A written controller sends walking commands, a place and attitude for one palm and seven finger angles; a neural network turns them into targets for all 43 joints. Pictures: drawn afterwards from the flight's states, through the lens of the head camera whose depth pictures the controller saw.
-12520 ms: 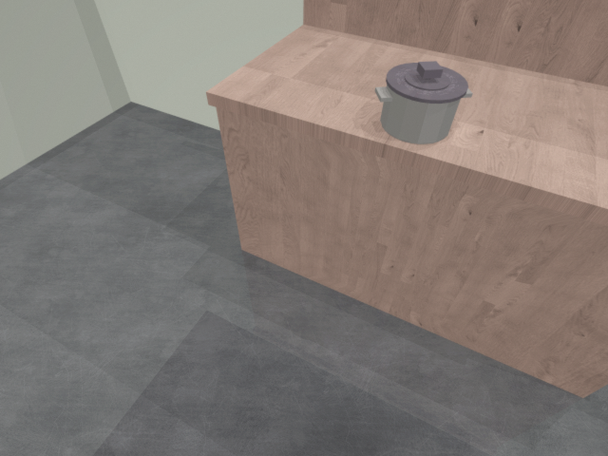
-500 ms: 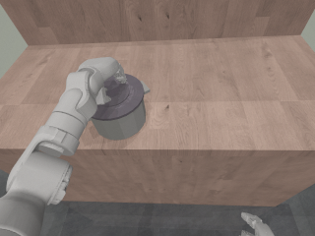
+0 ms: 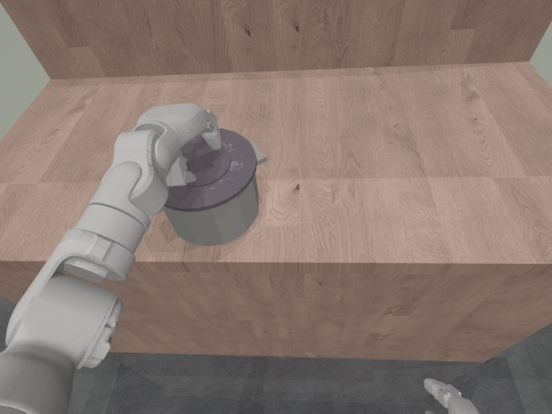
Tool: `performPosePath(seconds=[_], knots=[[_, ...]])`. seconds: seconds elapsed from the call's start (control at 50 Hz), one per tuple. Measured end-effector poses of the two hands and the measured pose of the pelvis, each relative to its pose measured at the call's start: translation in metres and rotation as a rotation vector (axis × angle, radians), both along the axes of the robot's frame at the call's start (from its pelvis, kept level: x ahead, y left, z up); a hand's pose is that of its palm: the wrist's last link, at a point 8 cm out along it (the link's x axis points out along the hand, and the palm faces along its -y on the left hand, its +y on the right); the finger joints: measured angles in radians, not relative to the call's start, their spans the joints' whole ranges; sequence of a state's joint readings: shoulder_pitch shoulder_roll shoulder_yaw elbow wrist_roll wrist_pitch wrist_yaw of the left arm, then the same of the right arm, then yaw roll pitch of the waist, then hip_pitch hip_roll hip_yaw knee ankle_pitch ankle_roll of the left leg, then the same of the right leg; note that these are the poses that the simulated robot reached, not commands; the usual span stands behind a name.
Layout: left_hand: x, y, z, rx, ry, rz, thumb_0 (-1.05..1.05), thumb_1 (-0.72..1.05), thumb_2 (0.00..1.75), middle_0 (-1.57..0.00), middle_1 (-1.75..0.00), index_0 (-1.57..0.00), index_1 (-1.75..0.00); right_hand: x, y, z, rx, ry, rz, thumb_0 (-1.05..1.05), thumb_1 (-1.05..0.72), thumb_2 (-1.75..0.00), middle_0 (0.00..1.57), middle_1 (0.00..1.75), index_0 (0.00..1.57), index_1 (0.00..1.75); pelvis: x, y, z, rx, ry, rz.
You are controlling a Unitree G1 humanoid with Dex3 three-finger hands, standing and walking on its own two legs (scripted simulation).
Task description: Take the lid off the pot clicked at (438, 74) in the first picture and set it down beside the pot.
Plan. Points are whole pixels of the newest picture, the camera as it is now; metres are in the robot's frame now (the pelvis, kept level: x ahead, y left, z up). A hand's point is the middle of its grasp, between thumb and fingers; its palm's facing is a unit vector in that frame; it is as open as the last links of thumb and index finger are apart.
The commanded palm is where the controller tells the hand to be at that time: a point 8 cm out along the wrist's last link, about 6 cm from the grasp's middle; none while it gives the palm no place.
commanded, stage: close the fingers and squeeze the knob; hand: left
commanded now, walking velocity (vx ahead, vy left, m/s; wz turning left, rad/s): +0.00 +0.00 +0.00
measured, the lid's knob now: (196, 153) +0.48 +0.13 +0.11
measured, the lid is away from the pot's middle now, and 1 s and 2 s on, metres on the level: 0.00 0.00 0.01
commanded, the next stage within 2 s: lift the lid straight up in 1.14 s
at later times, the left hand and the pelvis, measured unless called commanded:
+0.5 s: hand (183, 158) +0.45 +0.14 +0.14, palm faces -0.32 -0.07 -0.95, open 8.2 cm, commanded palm +0.43 +0.15 +0.20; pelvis +0.00 +0.00 +0.00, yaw +0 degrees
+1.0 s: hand (183, 157) +0.45 +0.14 +0.14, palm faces -0.33 -0.08 -0.94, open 8.1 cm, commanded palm +0.44 +0.15 +0.20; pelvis +0.00 +0.00 +0.00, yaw +0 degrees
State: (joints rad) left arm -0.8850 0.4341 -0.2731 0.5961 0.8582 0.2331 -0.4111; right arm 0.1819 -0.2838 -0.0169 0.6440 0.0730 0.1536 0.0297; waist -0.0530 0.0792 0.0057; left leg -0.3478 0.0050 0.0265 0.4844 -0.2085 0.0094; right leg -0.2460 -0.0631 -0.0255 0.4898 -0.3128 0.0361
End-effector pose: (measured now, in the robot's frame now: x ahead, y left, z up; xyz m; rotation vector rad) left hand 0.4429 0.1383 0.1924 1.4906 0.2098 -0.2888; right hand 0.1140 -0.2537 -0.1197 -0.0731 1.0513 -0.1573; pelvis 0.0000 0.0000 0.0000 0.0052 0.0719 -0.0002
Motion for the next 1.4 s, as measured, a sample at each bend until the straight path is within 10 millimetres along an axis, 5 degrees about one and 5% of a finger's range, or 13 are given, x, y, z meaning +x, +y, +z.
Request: performPosePath(seconds=[0.38,0.64,1.4], knots=[[0.002,0.002,0.001,-0.02,0.008,0.01,0.0,0.12,0.97,-0.65,-0.94,-0.62,-0.91,0.0,-0.001,0.003,-0.01,-0.017,-0.006,0.0,-0.91,-0.89,0.2,0.3,0.2,0.3,-0.002,-0.001,0.0,-0.001,-0.002,-0.005],[-0.001,0.003,0.001,-0.013,-0.007,0.007,-0.01,0.17,0.85,-0.64,-0.95,-0.62,-0.92,-0.006,-0.006,0.002,-0.014,0.006,-0.014,0.01,-0.91,-0.89,0.2,0.3,0.2,0.3,-0.001,-0.001,0.0,-0.002,-0.004,-0.005],[0.003,-0.001,0.003,0.017,0.021,0.015,0.0,0.14,0.85,-0.68,-0.94,-0.64,-0.95,-0.008,0.0,-0.001,-0.016,0.018,-0.002,0.01,-0.91,-0.89,0.2,0.3,0.2,0.3,-0.002,0.0,0.001,-0.004,0.0,0.005]])
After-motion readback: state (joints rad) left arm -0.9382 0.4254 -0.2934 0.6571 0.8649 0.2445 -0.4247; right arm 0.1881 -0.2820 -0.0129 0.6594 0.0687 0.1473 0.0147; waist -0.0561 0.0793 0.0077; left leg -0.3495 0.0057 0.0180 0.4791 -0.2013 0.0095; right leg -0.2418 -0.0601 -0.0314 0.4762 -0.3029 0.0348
